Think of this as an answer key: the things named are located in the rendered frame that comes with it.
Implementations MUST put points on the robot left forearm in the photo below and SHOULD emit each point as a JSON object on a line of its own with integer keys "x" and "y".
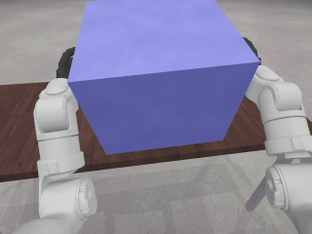
{"x": 56, "y": 131}

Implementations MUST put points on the robot right forearm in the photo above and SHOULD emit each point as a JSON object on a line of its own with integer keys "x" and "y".
{"x": 282, "y": 115}

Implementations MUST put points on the robot left upper arm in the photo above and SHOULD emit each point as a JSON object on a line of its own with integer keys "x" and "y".
{"x": 65, "y": 205}

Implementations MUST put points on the table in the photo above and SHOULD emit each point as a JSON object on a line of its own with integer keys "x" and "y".
{"x": 19, "y": 148}

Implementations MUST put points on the robot left hand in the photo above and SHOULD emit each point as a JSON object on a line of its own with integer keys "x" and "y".
{"x": 64, "y": 63}

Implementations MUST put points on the carton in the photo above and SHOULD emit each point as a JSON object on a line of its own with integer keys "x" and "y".
{"x": 152, "y": 74}

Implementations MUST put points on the robot right upper arm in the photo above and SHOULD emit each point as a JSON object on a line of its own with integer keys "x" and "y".
{"x": 289, "y": 188}

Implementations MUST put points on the robot right hand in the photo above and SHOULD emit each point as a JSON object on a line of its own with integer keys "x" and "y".
{"x": 252, "y": 47}

